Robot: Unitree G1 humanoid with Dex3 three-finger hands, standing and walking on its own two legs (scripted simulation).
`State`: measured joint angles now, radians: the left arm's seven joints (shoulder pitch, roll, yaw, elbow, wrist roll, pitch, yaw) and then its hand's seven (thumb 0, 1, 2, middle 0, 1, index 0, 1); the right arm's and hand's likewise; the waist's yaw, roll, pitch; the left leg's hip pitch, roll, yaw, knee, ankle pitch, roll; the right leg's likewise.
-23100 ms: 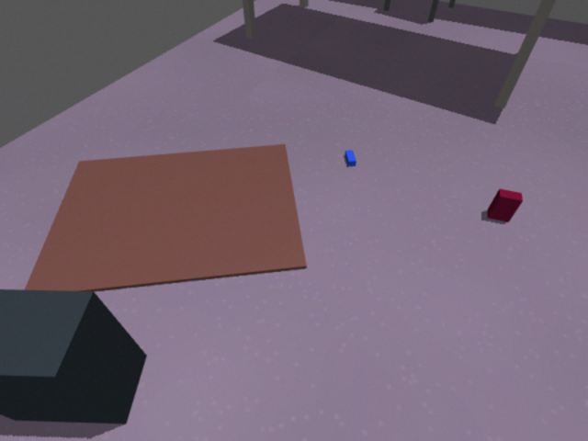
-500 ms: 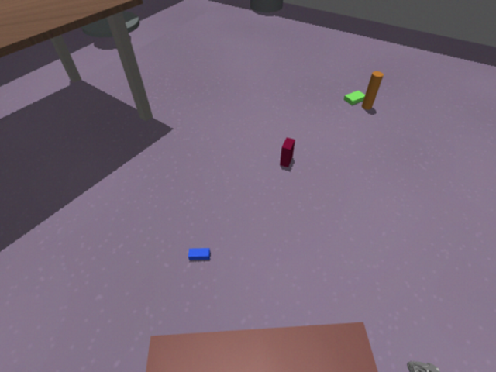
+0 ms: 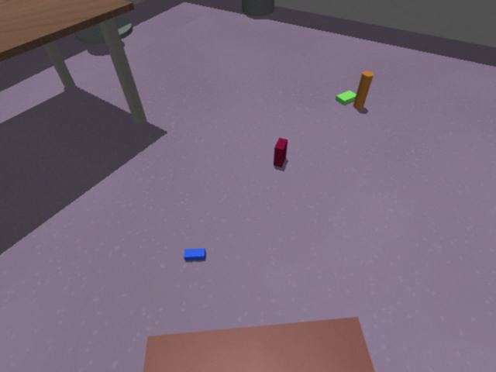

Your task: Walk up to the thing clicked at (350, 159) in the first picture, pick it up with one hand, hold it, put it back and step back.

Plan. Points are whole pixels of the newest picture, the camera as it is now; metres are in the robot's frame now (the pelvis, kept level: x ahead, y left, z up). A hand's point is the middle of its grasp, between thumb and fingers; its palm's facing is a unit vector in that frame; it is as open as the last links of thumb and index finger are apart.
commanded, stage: stand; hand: left
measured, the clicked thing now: (195, 254) +0.75 +0.26 -0.78
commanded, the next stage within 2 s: walk up in 0.36 s
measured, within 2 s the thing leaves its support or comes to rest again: neither
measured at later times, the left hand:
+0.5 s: hand out of the picture +0.08 +0.27 -0.15, palm faces +0.04 -0.94 -0.34, open 7.4 cm
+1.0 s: hand (83, 349) +0.22 +0.33 -0.16, palm faces -0.04 -0.94 -0.33, open 7.4 cm
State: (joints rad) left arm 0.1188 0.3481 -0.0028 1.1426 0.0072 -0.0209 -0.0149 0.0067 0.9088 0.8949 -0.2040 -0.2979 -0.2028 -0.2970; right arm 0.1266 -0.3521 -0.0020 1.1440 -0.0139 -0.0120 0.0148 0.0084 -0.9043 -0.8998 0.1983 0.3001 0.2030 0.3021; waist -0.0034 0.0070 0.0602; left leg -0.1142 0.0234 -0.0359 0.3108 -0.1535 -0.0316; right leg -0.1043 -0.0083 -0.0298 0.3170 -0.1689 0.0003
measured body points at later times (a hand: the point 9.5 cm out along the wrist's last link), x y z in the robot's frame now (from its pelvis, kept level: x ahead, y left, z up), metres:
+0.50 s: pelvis +0.02 +0.00 +0.00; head +0.02 +0.00 +0.45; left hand +0.08 +0.31 -0.13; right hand +0.08 -0.31 -0.13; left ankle +0.01 +0.14 -0.72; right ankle +0.00 -0.11 -0.75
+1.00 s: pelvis +0.17 +0.05 -0.01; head +0.18 +0.07 +0.44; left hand +0.22 +0.38 -0.13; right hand +0.19 -0.26 -0.12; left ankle +0.13 +0.18 -0.75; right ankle +0.28 -0.10 -0.71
